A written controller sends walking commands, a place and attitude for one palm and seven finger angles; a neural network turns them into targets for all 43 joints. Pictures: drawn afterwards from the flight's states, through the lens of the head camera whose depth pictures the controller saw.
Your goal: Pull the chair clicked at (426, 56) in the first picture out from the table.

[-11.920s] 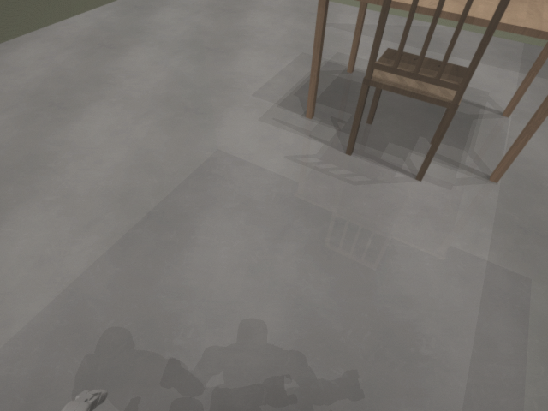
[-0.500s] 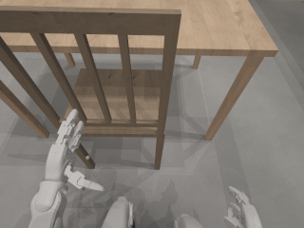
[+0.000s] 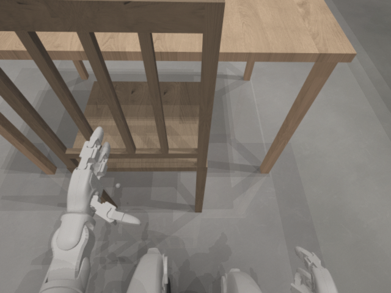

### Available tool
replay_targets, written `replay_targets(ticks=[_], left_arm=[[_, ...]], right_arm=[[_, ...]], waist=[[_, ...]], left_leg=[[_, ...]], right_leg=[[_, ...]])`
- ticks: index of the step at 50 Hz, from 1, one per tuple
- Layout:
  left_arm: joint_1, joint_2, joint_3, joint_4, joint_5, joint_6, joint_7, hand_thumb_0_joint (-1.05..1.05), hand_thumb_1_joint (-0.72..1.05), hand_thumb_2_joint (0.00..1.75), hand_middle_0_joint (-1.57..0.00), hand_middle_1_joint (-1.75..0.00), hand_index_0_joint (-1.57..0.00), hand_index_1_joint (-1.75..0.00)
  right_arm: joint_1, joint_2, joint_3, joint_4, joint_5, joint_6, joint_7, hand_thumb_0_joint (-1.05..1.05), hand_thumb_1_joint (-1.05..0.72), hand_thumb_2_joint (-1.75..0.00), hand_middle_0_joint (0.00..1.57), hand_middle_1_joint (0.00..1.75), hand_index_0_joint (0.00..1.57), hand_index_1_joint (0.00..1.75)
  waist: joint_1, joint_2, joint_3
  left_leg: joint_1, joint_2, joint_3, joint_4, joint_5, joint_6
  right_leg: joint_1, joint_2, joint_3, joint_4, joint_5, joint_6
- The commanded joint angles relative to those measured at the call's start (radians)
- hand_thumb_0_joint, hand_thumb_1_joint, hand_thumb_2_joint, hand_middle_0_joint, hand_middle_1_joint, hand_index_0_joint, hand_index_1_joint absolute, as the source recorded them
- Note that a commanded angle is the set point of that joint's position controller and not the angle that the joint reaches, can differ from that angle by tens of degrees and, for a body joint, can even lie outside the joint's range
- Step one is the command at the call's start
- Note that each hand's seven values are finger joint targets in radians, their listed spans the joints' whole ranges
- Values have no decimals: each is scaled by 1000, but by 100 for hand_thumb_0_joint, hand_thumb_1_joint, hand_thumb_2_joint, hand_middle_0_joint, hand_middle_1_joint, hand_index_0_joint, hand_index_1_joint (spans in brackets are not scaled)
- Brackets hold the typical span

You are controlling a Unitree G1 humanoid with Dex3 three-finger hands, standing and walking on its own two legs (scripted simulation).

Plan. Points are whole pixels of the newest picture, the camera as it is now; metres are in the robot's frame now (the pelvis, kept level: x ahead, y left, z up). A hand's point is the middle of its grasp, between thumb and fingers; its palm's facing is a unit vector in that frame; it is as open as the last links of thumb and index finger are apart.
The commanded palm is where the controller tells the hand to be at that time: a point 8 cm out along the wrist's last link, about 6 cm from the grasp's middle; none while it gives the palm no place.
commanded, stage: aim the fingers beside a spindle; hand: left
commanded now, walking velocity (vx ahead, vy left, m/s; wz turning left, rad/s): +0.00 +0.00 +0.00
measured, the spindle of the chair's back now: (115, 107) +0.49 +0.19 +0.07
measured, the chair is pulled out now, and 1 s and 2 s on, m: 0.00 0.00 0.00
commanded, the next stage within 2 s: push the fingers through the gap in 0.82 s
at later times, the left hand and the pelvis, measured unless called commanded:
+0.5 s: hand (124, 180) +0.34 +0.15 +0.02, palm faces +0.00 -1.00 -0.05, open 16.9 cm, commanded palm +0.31 +0.21 +0.02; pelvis +0.00 +0.00 -0.01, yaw +0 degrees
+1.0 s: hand (123, 178) +0.34 +0.16 +0.01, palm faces +0.00 -1.00 -0.04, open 16.9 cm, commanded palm +0.33 +0.21 +0.02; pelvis +0.00 +0.00 -0.01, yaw +0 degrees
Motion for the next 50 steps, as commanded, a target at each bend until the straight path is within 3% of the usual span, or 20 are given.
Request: replay_targets(ticks=[1, 2, 4, 6, 10, 11, 13, 15, 17, 19, 22, 28, 30, 31, 33, 36, 41, 45, 50], left_arm=[[-174, 127, 62, -174, -8, -80, -3, 0, -50, 30, -6, -8, -6, -8], [-177, 114, 49, -175, -7, -83, -5, 0, -50, 30, -6, -8, -6, -8], [-220, 126, 58, -157, -4, -89, -1, 0, -50, 30, -6, -8, -6, -8], [-250, 121, 51, -171, -3, -102, -1, 0, -50, 30, -6, -8, -6, -8], [-274, 98, 25, -135, 6, -101, 6, 0, -50, 30, -6, -8, -6, -8], [-305, 127, 52, -140, 7, -105, 12, 0, -50, 30, -6, -8, -6, -8], [-259, 132, 68, -135, 8, -102, 16, 0, -50, 30, -6, -8, -6, -8], [-245, 134, 71, -143, 7, -96, 17, 0, -50, 30, -6, -8, -6, -8], [-248, 137, 74, -157, 6, -91, 17, 0, -50, 30, -6, -8, -6, -8], [-212, 122, 58, -150, 8, -84, 20, 0, -50, 30, -6, -8, -6, -8], [-257, 117, 49, -131, 7, -85, 21, 0, -50, 30, -6, -8, -6, -8], [-271, 106, 31, -163, 9, -105, 23, 0, -50, 30, -6, -8, -6, -8], [-258, 117, 45, -131, 12, -101, 27, 0, -50, 30, -6, -8, -6, -8], [-283, 135, 59, -119, 16, -102, 28, 0, -50, 30, -6, -8, -6, -8], [-295, 113, 41, -119, 17, -103, 26, 0, -50, 30, -6, -8, -6, -8], [-283, 150, 83, -119, 9, -100, 26, 0, -50, 30, -6, -8, -6, -8], [-270, 127, 56, -133, 6, -97, 14, 0, -50, 30, -6, -8, -6, -8], [-256, 114, 48, -104, 5, -89, 9, 0, -50, 30, -6, -8, -6, -8], [-385, 139, 62, -89, 13, -103, 18, 0, -50, 30, -6, -8, -6, -8]], right_arm=[[-5, -139, -55, -125, 1, -35, -3, 0, -90, -90, 20, 30, 20, 30], [-7, -137, -53, -128, 0, -33, -1, 0, -90, -90, 20, 30, 20, 30], [-3, -139, -55, -118, -1, -29, -4, 0, -90, -90, 20, 30, 20, 30], [-4, -138, -56, -116, -3, -29, -3, 0, -90, -90, 20, 30, 20, 30], [0, -140, -55, -113, -4, -22, 0, 0, -90, -90, 20, 30, 20, 30], [1, -142, -58, -107, -5, -20, -1, 0, -90, -90, 20, 30, 20, 30], [3, -140, -58, -116, -6, -13, 2, 0, -90, -90, 20, 30, 20, 30], [0, -140, -57, -124, -4, -6, 3, 0, -90, -90, 20, 30, 20, 30], [1, -138, -57, -125, -3, 1, 5, 0, -90, -90, 20, 30, 20, 30], [1, -138, -56, -133, -1, 6, 6, 0, -90, -90, 20, 30, 20, 30], [0, -142, -55, -125, 1, 12, 4, 0, -90, -90, 20, 30, 20, 30], [0, -140, -56, -125, -2, 9, 4, 0, -90, -90, 20, 30, 20, 30], [-1, -142, -55, -123, -2, 13, 3, 0, -90, -90, 20, 30, 20, 30], [1, -143, -55, -118, -1, 16, 1, 0, -90, -90, 20, 30, 20, 30], [-2, -140, -54, -121, -3, 16, 3, 0, -90, -90, 20, 30, 20, 30], [1, -143, -54, -123, -3, 20, 1, 0, -90, -90, 20, 30, 20, 30], [3, -142, -54, -128, -1, 21, 5, 0, -90, -90, 20, 30, 20, 30], [5, -144, -55, -126, -1, 22, 4, 0, -90, -90, 20, 30, 20, 30], [8, -147, -53, -106, -4, 22, -2, 0, -90, -90, 20, 30, 20, 30]], waist=[[-9, -23, -302], [-5, -7, -308], [-17, -33, -304], [-14, 9, -323], [-22, -13, -326], [-19, -4, -339], [-1, -11, -366], [0, -15, -383], [3, 11, -381], [-1, -2, -364], [-20, -27, -321], [-16, 6, -353], [-21, -22, -339], [-21, -13, -324], [-19, 1, -334], [-8, -4, -361], [-10, 20, -363], [-20, -23, -344], [-37, -4, -338]], left_leg=[[382, -44, -13, -103, 172, 44], [379, -47, -12, -102, 166, 43], [366, -44, -15, -88, 162, 46], [381, -45, -15, -83, 169, 43], [376, -44, -23, -77, 154, 44], [370, -44, -21, -67, 157, 44], [376, -47, -17, -72, 175, 43], [384, -46, -15, -75, 192, 45], [396, -46, -14, -78, 197, 42], [397, -43, -19, -85, 194, 42], [366, -44, -18, -80, 154, 44], [395, -45, -22, -77, 166, 44], [381, -44, -21, -76, 157, 45], [370, -44, -20, -73, 147, 44], [371, -47, -18, -71, 140, 44], [371, -48, -14, -68, 163, 45], [402, -45, -19, -74, 195, 42], [374, -45, -16, -68, 181, 45], [367, -45, -23, -56, 148, 45]], right_leg=[[-12, 24, 25, -207, 340, -3], [-12, 22, 26, -205, 333, -4], [-28, 25, 26, -198, 327, -3], [-38, 22, 28, -190, 331, -5], [-64, 25, 21, -182, 303, -6], [-61, 24, 28, -178, 312, -6], [-34, 24, 29, -176, 334, -8], [-23, 24, 29, -173, 354, -5], [-25, 25, 26, -173, 356, -7], [-30, 28, 20, -176, 347, -8], [-52, 28, 23, -186, 317, -3], [-55, 26, 20, -181, 316, -8], [-61, 27, 21, -182, 309, -5], [-70, 27, 23, -182, 299, -6], [-69, 26, 24, -182, 292, -7], [-43, 27, 31, -179, 325, -6], [-48, 28, 21, -174, 347, -9], [-53, 29, 24, -178, 345, -4], [-91, 30, 24, -173, 298, -5]])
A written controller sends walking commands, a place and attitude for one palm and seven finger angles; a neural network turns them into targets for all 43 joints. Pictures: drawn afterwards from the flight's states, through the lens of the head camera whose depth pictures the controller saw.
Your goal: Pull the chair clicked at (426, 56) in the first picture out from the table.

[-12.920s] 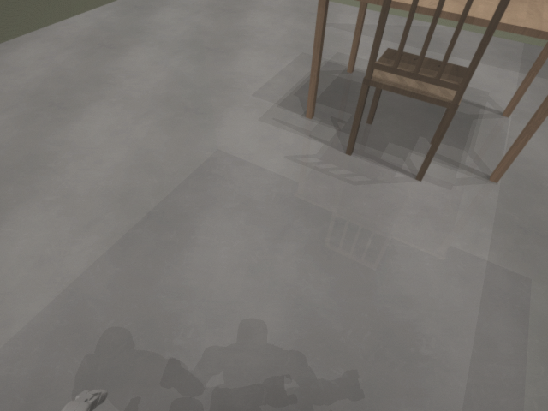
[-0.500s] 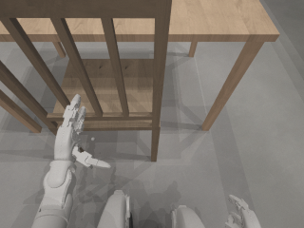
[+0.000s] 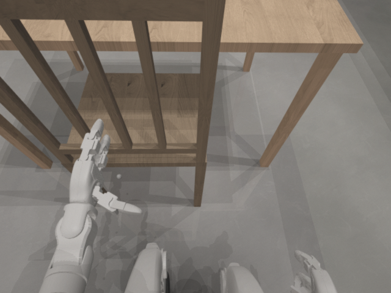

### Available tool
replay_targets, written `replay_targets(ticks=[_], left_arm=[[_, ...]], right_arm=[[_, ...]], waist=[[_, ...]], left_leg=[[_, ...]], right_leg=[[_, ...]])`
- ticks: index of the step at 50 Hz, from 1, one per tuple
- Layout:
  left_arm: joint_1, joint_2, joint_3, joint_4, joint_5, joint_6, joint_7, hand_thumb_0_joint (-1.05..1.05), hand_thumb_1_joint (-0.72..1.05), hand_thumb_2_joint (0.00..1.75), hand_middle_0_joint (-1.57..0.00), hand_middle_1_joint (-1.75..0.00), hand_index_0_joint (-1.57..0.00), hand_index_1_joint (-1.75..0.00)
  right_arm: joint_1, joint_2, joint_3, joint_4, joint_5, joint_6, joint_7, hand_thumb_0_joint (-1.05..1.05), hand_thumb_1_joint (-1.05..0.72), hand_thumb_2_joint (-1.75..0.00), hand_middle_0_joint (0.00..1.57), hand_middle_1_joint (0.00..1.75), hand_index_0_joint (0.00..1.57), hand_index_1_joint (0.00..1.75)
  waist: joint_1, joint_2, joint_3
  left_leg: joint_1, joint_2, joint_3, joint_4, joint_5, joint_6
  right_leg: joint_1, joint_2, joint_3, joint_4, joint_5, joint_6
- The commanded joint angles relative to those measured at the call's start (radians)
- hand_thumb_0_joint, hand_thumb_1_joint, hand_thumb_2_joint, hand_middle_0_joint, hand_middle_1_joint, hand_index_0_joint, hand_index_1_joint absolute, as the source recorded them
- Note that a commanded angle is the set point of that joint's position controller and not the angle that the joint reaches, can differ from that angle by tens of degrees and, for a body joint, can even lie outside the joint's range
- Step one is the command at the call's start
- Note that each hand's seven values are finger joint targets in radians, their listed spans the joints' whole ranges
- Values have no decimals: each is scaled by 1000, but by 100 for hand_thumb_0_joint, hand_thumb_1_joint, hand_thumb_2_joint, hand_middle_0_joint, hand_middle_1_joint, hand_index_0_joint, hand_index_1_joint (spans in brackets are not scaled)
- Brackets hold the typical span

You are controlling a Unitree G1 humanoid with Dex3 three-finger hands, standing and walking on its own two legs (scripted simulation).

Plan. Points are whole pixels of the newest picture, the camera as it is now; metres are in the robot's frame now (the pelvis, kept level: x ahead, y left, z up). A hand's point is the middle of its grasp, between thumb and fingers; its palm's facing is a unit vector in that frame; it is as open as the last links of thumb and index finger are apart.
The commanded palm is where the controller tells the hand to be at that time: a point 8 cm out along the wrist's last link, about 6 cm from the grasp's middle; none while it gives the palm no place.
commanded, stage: push the fingers through the gap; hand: left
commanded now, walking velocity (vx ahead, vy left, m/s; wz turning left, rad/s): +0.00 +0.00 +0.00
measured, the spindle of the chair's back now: (109, 101) +0.48 +0.19 +0.08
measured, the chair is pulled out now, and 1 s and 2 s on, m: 0.00 0.00 0.00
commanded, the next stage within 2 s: hook a spindle and tug to test in 1.52 s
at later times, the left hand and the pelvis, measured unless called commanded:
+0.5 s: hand (119, 155) +0.38 +0.17 +0.03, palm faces +0.01 -1.00 -0.04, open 16.9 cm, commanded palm +0.37 +0.21 +0.02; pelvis +0.00 +0.01 +0.00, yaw -1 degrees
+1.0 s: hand (125, 132) +0.44 +0.16 +0.03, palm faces +0.04 -1.00 -0.05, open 16.9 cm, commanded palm +0.42 +0.21 +0.02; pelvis -0.01 +0.01 -0.01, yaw -1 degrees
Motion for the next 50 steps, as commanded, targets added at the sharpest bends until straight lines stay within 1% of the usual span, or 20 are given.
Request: replay_targets(ticks=[1, 6, 7, 12, 15, 17, 19, 21, 23, 25, 28, 29, 30, 34, 35, 38, 41, 45, 49, 50], left_arm=[[-319, 146, 58, -177, 2, -85, 5, 0, -50, 30, -6, -8, -6, -8], [-338, 170, 85, -144, 5, -79, 2, 0, -50, 30, -6, -8, -6, -8], [-344, 149, 65, -147, 4, -74, -2, 0, -50, 30, -6, -8, -6, -8], [-359, 171, 97, -56, 2, -42, -6, 0, -50, 30, -6, -8, -6, -8], [-414, 177, 98, -96, 6, -59, -3, 0, -50, 30, -6, -8, -6, -8], [-398, 173, 102, -94, 2, -64, 1, 0, -50, 30, -6, -8, -6, -8], [-423, 151, 73, -82, 7, -68, 0, 0, -50, 30, -6, -8, -6, -8], [-426, 160, 80, -56, 16, -68, 5, 0, -50, 30, -6, -8, -6, -8], [-470, 167, 89, -25, 17, -66, 8, 0, -50, 30, -6, -8, -6, -8], [-526, 174, 88, 0, 27, -70, 10, 0, -50, 30, -6, -8, -6, -8], [-576, 175, 89, 5, 34, -75, 21, 0, -50, 30, -6, -8, -6, -8], [-607, 174, 82, 3, 36, -78, 24, 0, -50, 30, -6, -8, -6, -8], [-598, 186, 100, 21, 38, -78, 26, 0, -50, 30, -6, -8, -6, -8], [-639, 172, 87, 65, 45, -73, 31, 0, -50, 30, -6, -8, -6, -8], [-623, 204, 122, 96, 49, -69, 34, 0, -50, 30, -6, -8, -6, -8], [-669, 191, 109, 131, 56, -63, 35, 0, -50, 30, -6, -8, -6, -8], [-717, 227, 141, 158, 57, -74, 41, 0, -50, 30, -6, -8, -6, -8], [-782, 255, 162, 172, 65, -96, 38, 0, -50, 30, -6, -8, -6, -8], [-820, 218, 129, 219, 67, -92, 26, 0, -50, 30, -6, -8, -6, -8], [-826, 240, 150, 233, 69, -91, 26, 0, -50, 30, -6, -8, -6, -8]], right_arm=[[19, -145, -54, -98, -2, -42, -12, 0, -90, -90, 20, 30, 20, 30], [31, -151, -56, -94, -6, -43, -11, 0, -90, -90, 20, 30, 20, 30], [31, -147, -54, -97, -6, -43, -8, 0, -90, -90, 20, 30, 20, 30], [43, -151, -53, -92, -1, -27, -5, 0, -90, -90, 20, 30, 20, 30], [53, -151, -57, -91, -3, -30, -5, 0, -90, -90, 20, 30, 20, 30], [57, -151, -59, -89, -5, -29, -1, 0, -90, -90, 20, 30, 20, 30], [64, -150, -59, -86, -5, -29, 1, 0, -90, -90, 20, 30, 20, 30], [65, -153, -60, -80, -7, -24, 4, 0, -90, -90, 20, 30, 20, 30], [70, -155, -60, -69, -7, -21, 2, 0, -90, -90, 20, 30, 20, 30], [74, -158, -58, -66, -7, -19, 0, 0, -90, -90, 20, 30, 20, 30], [84, -157, -59, -63, -13, -18, 3, 0, -90, -90, 20, 30, 20, 30], [89, -159, -59, -59, -12, -18, 2, 0, -90, -90, 20, 30, 20, 30], [91, -161, -60, -60, -14, -16, 3, 0, -90, -90, 20, 30, 20, 30], [102, -159, -59, -54, -16, -6, 8, 0, -90, -90, 20, 30, 20, 30], [106, -163, -59, -53, -16, 0, 8, 0, -90, -90, 20, 30, 20, 30], [111, -160, -57, -53, -16, 12, 11, 0, -90, -90, 20, 30, 20, 30], [119, -163, -56, -47, -20, 19, 10, 0, -90, -90, 20, 30, 20, 30], [134, -163, -55, -40, -25, 24, 10, 0, -90, -90, 20, 30, 20, 30], [151, -162, -58, -31, -27, 32, 17, 0, -90, -90, 20, 30, 20, 30], [153, -166, -61, -25, -26, 35, 17, 0, -90, -90, 20, 30, 20, 30]], waist=[[-35, 7, -334], [-17, 33, -395], [-19, 38, -402], [-26, -16, -354], [-22, 33, -405], [-20, 14, -412], [-36, 12, -397], [-31, 39, -384], [-42, -1, -364], [-50, 16, -360], [-43, 57, -398], [-55, 49, -406], [-44, 49, -414], [-57, 44, -412], [-48, 21, -411], [-59, 27, -397], [-60, 28, -401], [-63, 43, -447], [-84, 41, -439], [-84, 27, -440]], left_leg=[[429, -45, -23, -95, 162, 44], [469, -44, -27, -95, 210, 39], [472, -46, -23, -96, 222, 40], [421, -47, -19, -99, 202, 42], [467, -45, -23, -96, 233, 39], [481, -44, -26, -99, 251, 38], [482, -43, -33, -99, 251, 39], [484, -42, -35, -105, 229, 34], [455, -44, -33, -100, 193, 38], [450, -43, -37, -98, 176, 37], [487, -45, -42, -97, 192, 34], [506, -39, -52, -99, 204, 34], [508, -41, -51, -99, 208, 33], [497, -43, -49, -92, 217, 36], [487, -41, -49, -94, 212, 33], [467, -44, -42, -91, 193, 36], [457, -44, -42, -87, 182, 37], [462, -45, -38, -71, 216, 38], [468, -45, -44, -64, 233, 41], [460, -42, -41, -61, 221, 41]], right_leg=[[-39, 28, 22, -214, 309, -7], [-25, 29, 21, -204, 346, -13], [-13, 28, 21, -205, 363, -12], [-10, 31, 21, -213, 364, -8], [-18, 30, 20, -201, 377, -12], [-9, 31, 14, -204, 390, -13], [-31, 33, 11, -200, 381, -13], [-51, 32, 7, -202, 349, -14], [-54, 33, 11, -213, 323, -12], [-81, 33, 11, -206, 299, -13], [-88, 32, 9, -203, 298, -18], [-102, 35, 3, -195, 299, -19], [-98, 35, 4, -198, 300, -19], [-102, 37, 4, -196, 313, -19], [-99, 37, 3, -196, 308, -18], [-102, 37, 7, -201, 300, -16], [-102, 38, 11, -203, 291, -16], [-92, 39, 16, -188, 321, -15], [-112, 42, 13, -185, 335, -16], [-114, 42, 14, -191, 327, -13]])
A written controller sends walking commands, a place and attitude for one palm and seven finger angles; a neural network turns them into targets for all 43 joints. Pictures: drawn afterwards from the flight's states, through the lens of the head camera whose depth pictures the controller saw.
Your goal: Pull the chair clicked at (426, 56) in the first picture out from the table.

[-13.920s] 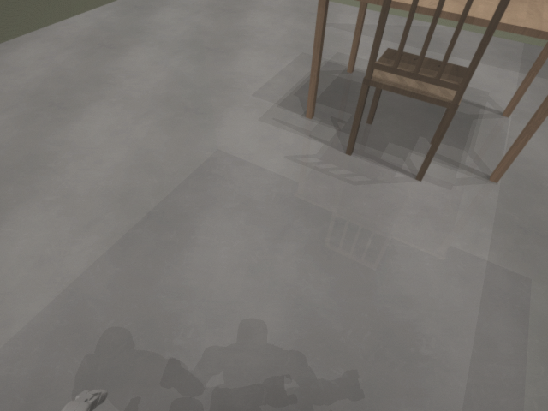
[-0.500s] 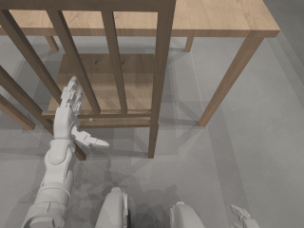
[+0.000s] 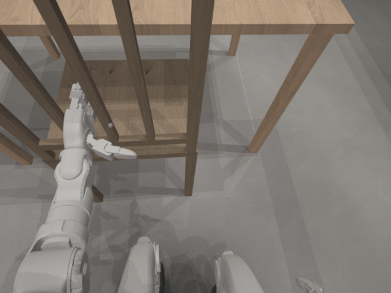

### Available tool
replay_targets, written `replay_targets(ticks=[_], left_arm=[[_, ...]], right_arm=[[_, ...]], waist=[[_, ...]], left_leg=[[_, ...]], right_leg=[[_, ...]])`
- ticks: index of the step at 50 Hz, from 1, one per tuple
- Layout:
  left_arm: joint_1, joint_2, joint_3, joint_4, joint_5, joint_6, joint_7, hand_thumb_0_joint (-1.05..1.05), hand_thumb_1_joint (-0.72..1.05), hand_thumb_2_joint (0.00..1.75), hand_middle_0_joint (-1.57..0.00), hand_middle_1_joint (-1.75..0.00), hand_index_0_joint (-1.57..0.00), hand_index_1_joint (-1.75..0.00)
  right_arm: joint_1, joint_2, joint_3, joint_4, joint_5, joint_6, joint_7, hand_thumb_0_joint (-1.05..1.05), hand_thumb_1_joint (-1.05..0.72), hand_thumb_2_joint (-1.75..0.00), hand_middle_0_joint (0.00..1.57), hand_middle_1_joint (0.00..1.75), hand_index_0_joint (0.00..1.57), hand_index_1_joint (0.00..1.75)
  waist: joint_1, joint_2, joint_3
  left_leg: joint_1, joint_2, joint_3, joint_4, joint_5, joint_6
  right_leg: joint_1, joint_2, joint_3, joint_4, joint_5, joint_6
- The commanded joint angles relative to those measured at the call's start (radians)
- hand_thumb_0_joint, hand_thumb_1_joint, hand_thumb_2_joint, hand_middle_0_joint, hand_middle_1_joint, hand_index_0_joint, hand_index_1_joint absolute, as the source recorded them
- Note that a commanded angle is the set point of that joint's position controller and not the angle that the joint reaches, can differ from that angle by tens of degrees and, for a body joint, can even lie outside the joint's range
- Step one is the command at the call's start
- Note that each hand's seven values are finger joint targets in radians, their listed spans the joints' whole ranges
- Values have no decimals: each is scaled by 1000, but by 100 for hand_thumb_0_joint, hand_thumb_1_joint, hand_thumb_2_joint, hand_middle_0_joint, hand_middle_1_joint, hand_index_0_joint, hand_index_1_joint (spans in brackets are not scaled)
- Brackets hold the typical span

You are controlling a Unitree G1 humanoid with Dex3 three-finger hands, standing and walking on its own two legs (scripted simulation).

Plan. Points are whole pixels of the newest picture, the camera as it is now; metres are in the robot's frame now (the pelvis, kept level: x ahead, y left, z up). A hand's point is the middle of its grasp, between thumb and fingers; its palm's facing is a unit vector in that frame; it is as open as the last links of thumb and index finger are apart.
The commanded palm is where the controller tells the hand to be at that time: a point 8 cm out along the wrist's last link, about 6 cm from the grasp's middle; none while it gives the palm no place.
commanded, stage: push the fingers through the gap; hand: left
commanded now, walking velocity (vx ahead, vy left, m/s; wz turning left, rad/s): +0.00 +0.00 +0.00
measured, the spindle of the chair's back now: (91, 92) +0.48 +0.19 +0.09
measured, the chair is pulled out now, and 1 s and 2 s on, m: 0.00 0.00 0.02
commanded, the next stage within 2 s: hook a spindle and tug to test in 0.52 s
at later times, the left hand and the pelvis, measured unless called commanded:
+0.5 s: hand (113, 120) +0.46 +0.16 +0.03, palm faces +0.05 -1.00 -0.04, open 16.9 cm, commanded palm +0.43 +0.21 +0.03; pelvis +0.01 +0.00 +0.00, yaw +0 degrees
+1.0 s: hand (113, 119) +0.46 +0.16 +0.03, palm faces +0.05 -1.00 -0.04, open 15.2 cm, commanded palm +0.43 +0.20 +0.03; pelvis +0.00 +0.00 +0.00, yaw +0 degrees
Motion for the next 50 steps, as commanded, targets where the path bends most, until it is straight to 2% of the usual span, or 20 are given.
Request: replay_targets(ticks=[1, 5, 7, 9, 11, 15, 16, 19, 21, 25, 31, 34, 35, 37, 39, 41, 44, 46, 49, 50], left_arm=[[-369, 183, 41, -145, -1, -69, -12, 0, -50, 30, -6, -8, -6, -8], [-451, 195, 45, -127, 8, -75, -14, 0, -50, 30, -6, -8, -6, -8], [-460, 227, 73, -120, 8, -80, -13, 0, -50, 30, -6, -8, -6, -8], [-446, 196, 47, -146, 10, -84, -18, 0, -50, 30, -6, -8, -6, -8], [-400, 188, 52, -156, 6, -79, -16, 0, -50, 30, -6, -8, -6, -8], [-401, 208, 66, -146, 5, -66, -17, 0, -50, 30, -6, -8, -6, -8], [-387, 224, 75, -156, 5, -67, -17, 0, -50, 30, -6, -8, -6, -8], [-410, 163, 25, -206, -2, -77, -19, 0, -50, 30, -6, -8, -6, -8], [-359, 195, 60, -211, -7, -76, -15, 0, -50, 30, -6, -8, -6, -8], [-357, 177, 43, -183, 1, -70, -12, 0, -50, 30, -6, -8, -6, -8], [-378, 194, 53, -179, 0, -78, -16, 0, -50, 30, -6, -8, -6, -8], [-416, 151, 11, -188, 1, -82, -22, 0, -50, 30, -11, -24, -11, -24], [-403, 175, 36, -186, 2, -83, -20, 0, -50, 30, -13, -30, -13, -30], [-386, 148, 18, -168, 0, -75, -19, 0, -50, 30, -17, -41, -17, -41], [-418, 152, 22, -141, 0, -71, -13, 0, -50, 30, -20, -52, -20, -52], [-429, 190, 46, -117, 9, -68, -10, 0, -50, 30, -24, -63, -24, -63], [-499, 185, 32, -148, 17, -86, -6, 0, -50, 30, -29, -79, -29, -79], [-445, 188, 47, -184, 10, -92, -2, 0, -50, 30, -32, -90, -32, -90], [-411, 137, 6, -168, 9, -75, -5, 0, -33, 37, -38, -107, -38, -107], [-409, 163, 22, -148, 14, -70, -3, 0, -28, 40, -39, -112, -39, -112]], right_arm=[[98, -168, -63, -74, -2, -16, -5, 0, -90, -90, 20, 30, 20, 30], [110, -167, -61, -64, -5, -9, -2, 0, -90, -90, 20, 30, 20, 30], [117, -169, -63, -60, -9, -5, -4, 0, -90, -90, 20, 30, 20, 30], [120, -164, -63, -73, -8, -4, 3, 0, -90, -90, 20, 30, 20, 30], [120, -164, -68, -76, -8, 2, 9, 0, -90, -90, 20, 30, 20, 30], [125, -167, -68, -71, -4, 8, 9, 0, -90, -90, 20, 30, 20, 30], [124, -167, -68, -72, -4, 10, 8, 0, -90, -90, 20, 30, 20, 30], [120, -158, -69, -76, -2, 3, 9, 0, -90, -90, 20, 30, 20, 30], [121, -162, -71, -73, -3, 2, 9, 0, -90, -90, 20, 30, 20, 30], [113, -157, -66, -75, -2, 1, 11, 0, -90, -90, 20, 30, 20, 30], [105, -159, -64, -77, -3, 0, 7, 0, -90, -90, 20, 30, 20, 30], [104, -156, -64, -77, -2, -3, 7, 0, -90, -90, 20, 30, 20, 30], [106, -160, -66, -76, -4, -3, 7, 0, -90, -90, 20, 30, 20, 30], [103, -156, -66, -80, -3, -2, 8, 0, -90, -90, 20, 30, 20, 30], [106, -161, -65, -71, -4, 1, 6, 0, -90, -90, 20, 30, 20, 30], [105, -164, -62, -70, -4, 6, 4, 0, -90, -90, 20, 30, 20, 30], [111, -162, -61, -69, -9, 3, 4, 0, -90, -90, 20, 30, 20, 30], [109, -161, -66, -78, -10, 5, 7, 0, -90, -90, 20, 30, 20, 30], [111, -157, -67, -77, -6, 7, 12, 0, -90, -90, 20, 30, 20, 30], [115, -163, -67, -70, -4, 12, 10, 0, -90, -90, 20, 30, 20, 30]], waist=[[-25, 20, -433], [-33, 62, -446], [-30, 43, -464], [-23, 86, -501], [-16, 75, -512], [-26, 23, -478], [-18, 38, -476], [-33, 58, -486], [-15, 45, -500], [-22, 45, -450], [-22, 53, -445], [-36, 71, -451], [-22, 76, -473], [-27, 50, -458], [-40, 30, -438], [-33, 29, -427], [-39, 75, -465], [-20, 74, -520], [-35, 55, -495], [-35, 35, -469]], left_leg=[[530, -51, -37, -97, 209, 30], [546, -50, -41, -87, 226, 30], [534, -50, -37, -76, 244, 34], [585, -50, -44, -87, 286, 29], [606, -49, -46, -90, 307, 28], [551, -50, -39, -85, 281, 35], [546, -51, -34, -87, 284, 33], [592, -50, -40, -92, 304, 34], [600, -49, -41, -95, 318, 30], [573, -50, -39, -99, 279, 29], [568, -51, -36, -95, 266, 29], [588, -51, -41, -91, 272, 30], [602, -49, -46, -91, 278, 26], [591, -51, -46, -95, 267, 28], [566, -52, -49, -89, 248, 32], [533, -53, -44, -87, 224, 32], [566, -52, -49, -80, 244, 31], [611, -51, -50, -85, 293, 29], [602, -50, -53, -88, 291, 30], [586, -47, -53, -90, 276, 29]], right_leg=[[-14, 35, 11, -223, 317, -24], [-41, 35, 9, -212, 321, -27], [-21, 36, 16, -209, 346, -25], [-25, 37, 6, -196, 364, -31], [-18, 37, 3, -203, 381, -30], [2, 38, 9, -209, 387, -24], [16, 37, 14, -210, 396, -25], [-6, 39, 8, -211, 399, -27], [14, 38, 6, -212, 411, -27], [-8, 38, 5, -216, 380, -25], [-10, 37, 9, -217, 369, -27], [-32, 37, 6, -214, 364, -28], [-31, 36, 5, -210, 359, -30], [-28, 38, 2, -217, 352, -28], [-39, 38, 1, -215, 339, -27], [-32, 38, 7, -215, 325, -26], [-46, 37, 6, -202, 328, -29], [-19, 39, 5, -203, 366, -31], [-25, 40, 0, -209, 372, -30], [-32, 40, -1, -211, 362, -28]])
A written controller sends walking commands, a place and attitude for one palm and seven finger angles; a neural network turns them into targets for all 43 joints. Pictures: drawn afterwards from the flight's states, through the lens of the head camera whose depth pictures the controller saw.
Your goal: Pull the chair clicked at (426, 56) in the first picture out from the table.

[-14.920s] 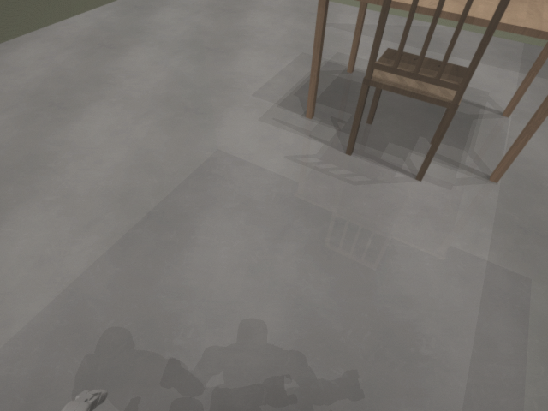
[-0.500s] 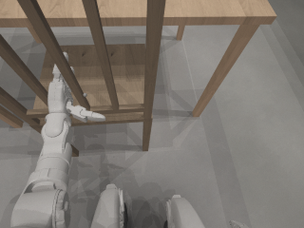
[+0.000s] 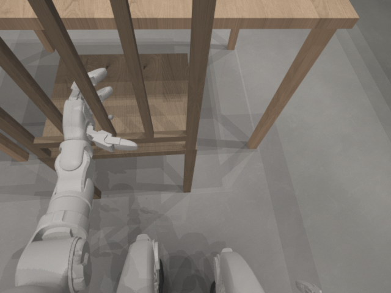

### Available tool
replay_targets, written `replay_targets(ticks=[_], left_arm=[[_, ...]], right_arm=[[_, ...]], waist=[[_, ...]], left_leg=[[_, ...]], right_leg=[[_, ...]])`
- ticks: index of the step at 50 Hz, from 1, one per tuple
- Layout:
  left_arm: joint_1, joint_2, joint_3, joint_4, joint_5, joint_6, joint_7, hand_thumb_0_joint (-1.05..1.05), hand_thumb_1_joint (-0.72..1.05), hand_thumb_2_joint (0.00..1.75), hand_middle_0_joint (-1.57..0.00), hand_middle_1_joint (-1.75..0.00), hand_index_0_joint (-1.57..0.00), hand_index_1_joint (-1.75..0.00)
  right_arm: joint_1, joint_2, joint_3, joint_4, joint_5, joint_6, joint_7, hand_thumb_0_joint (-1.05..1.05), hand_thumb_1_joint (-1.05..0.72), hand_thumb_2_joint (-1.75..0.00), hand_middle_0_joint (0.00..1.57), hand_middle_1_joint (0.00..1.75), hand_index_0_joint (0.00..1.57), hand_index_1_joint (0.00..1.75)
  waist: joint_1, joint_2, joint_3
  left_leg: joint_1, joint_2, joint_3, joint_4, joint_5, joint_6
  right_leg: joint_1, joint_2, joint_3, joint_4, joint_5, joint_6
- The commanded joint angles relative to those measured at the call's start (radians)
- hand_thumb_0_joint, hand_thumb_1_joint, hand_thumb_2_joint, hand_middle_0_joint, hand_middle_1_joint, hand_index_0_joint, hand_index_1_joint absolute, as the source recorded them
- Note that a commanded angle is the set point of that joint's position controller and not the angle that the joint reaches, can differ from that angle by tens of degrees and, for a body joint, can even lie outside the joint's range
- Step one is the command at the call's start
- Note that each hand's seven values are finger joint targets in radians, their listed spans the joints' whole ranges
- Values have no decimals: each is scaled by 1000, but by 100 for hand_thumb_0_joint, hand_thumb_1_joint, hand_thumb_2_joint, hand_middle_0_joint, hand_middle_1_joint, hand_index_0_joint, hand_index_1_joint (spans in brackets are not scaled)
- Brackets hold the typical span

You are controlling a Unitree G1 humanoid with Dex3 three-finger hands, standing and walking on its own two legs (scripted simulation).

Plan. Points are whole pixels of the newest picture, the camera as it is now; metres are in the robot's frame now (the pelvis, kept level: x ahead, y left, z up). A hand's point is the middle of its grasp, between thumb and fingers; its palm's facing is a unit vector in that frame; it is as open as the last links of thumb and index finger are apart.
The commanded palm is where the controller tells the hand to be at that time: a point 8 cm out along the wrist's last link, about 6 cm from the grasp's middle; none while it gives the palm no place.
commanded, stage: hook a spindle and tug to test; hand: left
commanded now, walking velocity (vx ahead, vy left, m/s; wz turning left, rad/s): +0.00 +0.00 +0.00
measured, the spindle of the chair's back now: (87, 89) +0.48 +0.19 +0.09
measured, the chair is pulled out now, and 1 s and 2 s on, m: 0.00 0.02 0.15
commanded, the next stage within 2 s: step backward, pulling the chair out in 1.12 s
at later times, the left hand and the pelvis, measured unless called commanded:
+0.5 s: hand (109, 116) +0.46 +0.16 +0.03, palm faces +0.06 -1.00 -0.03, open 5.6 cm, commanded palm +0.43 +0.20 +0.04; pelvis +0.00 +0.00 +0.00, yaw +0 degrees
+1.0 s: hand (108, 125) +0.44 +0.16 +0.03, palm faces +0.05 -1.00 -0.02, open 5.1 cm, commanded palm +0.39 +0.20 +0.04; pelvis +0.02 +0.01 +0.02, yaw +0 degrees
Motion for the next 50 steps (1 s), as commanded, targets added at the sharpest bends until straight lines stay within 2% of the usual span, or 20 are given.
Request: replay_targets(ticks=[1, 3, 6, 8, 9, 10, 11, 19, 21, 23, 24, 30, 32, 33, 35, 38, 44, 45, 48, 50], left_arm=[[-341, 153, 5, -193, -2, -60, -3, 0, -22, 42, -41, -118, -41, -118], [-337, 152, 3, -221, -2, -59, 0, 0, -11, 47, -45, -129, -45, -129], [-348, 142, -3, -215, -5, -65, 2, 0, 6, 54, -50, -145, -50, -145], [-343, 154, 6, -185, -3, -67, 0, 0, 17, 59, -50, -145, -50, -145], [-366, 151, 0, -187, -3, -74, -4, 0, 23, 61, -50, -145, -50, -145], [-352, 174, 22, -190, -1, -78, -4, 0, 28, 64, -50, -145, -50, -145], [-346, 162, 8, -211, -2, -82, -7, 0, 34, 66, -50, -145, -50, -145], [-326, 136, -5, -214, -9, -75, -9, 0, 79, 85, -50, -145, -50, -145], [-317, 165, 20, -215, -8, -73, -5, 0, 90, 90, -50, -145, -50, -145], [-296, 147, 8, -206, -7, -69, -8, 0, 90, 90, -50, -145, -50, -145], [-300, 136, -3, -217, -10, -71, -11, 0, 90, 90, -50, -145, -50, -145], [-220, 147, 12, -250, -19, -66, -17, 0, 90, 90, -50, -145, -50, -145], [-209, 116, -12, -274, -22, -59, -17, 0, 90, 90, -50, -145, -50, -145], [-173, 137, 10, -283, -25, -57, -15, 0, 90, 90, -50, -145, -50, -145], [-146, 131, 8, -296, -29, -53, -17, 0, 90, 90, -50, -145, -50, -145], [-73, 128, 11, -337, -39, -49, -19, 0, 90, 90, -50, -145, -50, -145], [23, 69, -44, -425, -47, -46, -12, 0, 90, 90, -50, -145, -50, -145], [22, 81, -38, -455, -47, -48, -8, 0, 90, 90, -50, -145, -50, -145], [52, 53, -66, -463, -47, -45, -3, 0, 90, 90, -50, -145, -50, -145], [77, 73, -48, -483, -44, -52, 1, 0, 90, 90, -50, -145, -50, -145]], right_arm=[[113, -167, -59, -70, 3, -15, -5, 0, -90, -90, 20, 30, 20, 30], [110, -164, -59, -74, 4, -14, -4, 0, -90, -90, 20, 30, 20, 30], [114, -163, -59, -67, 2, -18, -5, 0, -90, -90, 20, 30, 20, 30], [112, -163, -55, -66, 1, -17, -5, 0, -90, -90, 20, 30, 20, 30], [115, -162, -55, -62, 0, -22, -6, 0, -90, -90, 20, 30, 20, 30], [118, -166, -57, -62, -1, -21, -6, 0, -90, -90, 20, 30, 20, 30], [116, -164, -57, -68, -2, -21, -5, 0, -90, -90, 20, 30, 20, 30], [117, -163, -60, -72, 1, -17, 0, 0, -90, -90, 20, 30, 20, 30], [116, -165, -60, -70, 0, -14, 0, 0, -90, -90, 20, 30, 20, 30], [112, -162, -59, -73, 0, -12, 0, 0, -90, -90, 20, 30, 20, 30], [113, -161, -58, -76, 1, -14, 0, 0, -90, -90, 20, 30, 20, 30], [100, -161, -58, -91, 6, -10, 0, 0, -90, -90, 20, 30, 20, 30], [94, -155, -59, -94, 6, -11, 4, 0, -90, -90, 20, 30, 20, 30], [96, -159, -60, -97, 5, -10, 3, 0, -90, -90, 20, 30, 20, 30], [91, -158, -59, -106, 7, -11, 4, 0, -90, -90, 20, 30, 20, 30], [84, -154, -60, -117, 9, -13, 7, 0, -90, -90, 20, 30, 20, 30], [77, -149, -62, -136, 16, -18, 11, 0, -90, -90, 20, 30, 20, 30], [77, -150, -63, -135, 14, -20, 12, 0, -90, -90, 20, 30, 20, 30], [73, -146, -62, -133, 14, -23, 12, 0, -90, -90, 20, 30, 20, 30], [72, -148, -64, -135, 14, -27, 10, 0, -90, -90, 20, 30, 20, 30]], waist=[[-27, 38, -465], [-20, 48, -476], [-29, 39, -468], [-29, 22, -444], [-34, 42, -440], [-23, 39, -461], [-18, 63, -480], [-22, 48, -478], [-14, 54, -482], [-20, 24, -472], [-19, 48, -473], [-2, 32, -475], [-2, 60, -470], [10, 38, -488], [9, 31, -488], [27, 36, -490], [25, 39, -479], [31, 58, -493], [24, 26, -457], [31, 19, -469]], left_leg=[[602, -48, -41, -107, 272, 29], [604, -50, -38, -111, 268, 28], [604, -50, -40, -112, 261, 31], [566, -53, -33, -110, 237, 32], [574, -51, -36, -108, 238, 32], [592, -49, -39, -109, 254, 29], [607, -50, -40, -113, 270, 27], [618, -51, -41, -111, 300, 29], [616, -52, -39, -109, 304, 28], [600, -51, -36, -110, 299, 29], [614, -51, -39, -112, 306, 28], [615, -51, -34, -120, 318, 26], [630, -52, -30, -121, 324, 25], [627, -52, -30, -121, 335, 25], [627, -52, -28, -124, 352, 25], [628, -55, -19, -130, 371, 24], [673, -49, -23, -148, 420, 19], [683, -48, -21, -148, 431, 17], [663, -51, -20, -150, 417, 20], [668, -49, -18, -149, 440, 19]], right_leg=[[-13, 37, 5, -221, 361, -28], [4, 36, 7, -225, 361, -29], [-4, 38, 6, -231, 351, -28], [6, 38, 12, -234, 343, -26], [-10, 38, 11, -228, 339, -29], [-7, 38, 9, -225, 345, -29], [-2, 38, 7, -220, 354, -32], [3, 38, 3, -218, 383, -31], [10, 38, 5, -218, 390, -31], [19, 38, 5, -221, 396, -29], [6, 38, 4, -217, 393, -31], [34, 38, 5, -220, 416, -30], [30, 36, 4, -224, 422, -30], [53, 38, 5, -222, 437, -31], [58, 37, 5, -219, 458, -29], [96, 37, 8, -225, 493, -30], [101, 38, -2, -225, 522, -30], [104, 36, 0, -225, 533, -29], [116, 36, -2, -231, 537, -27], [127, 35, 0, -225, 563, -27]])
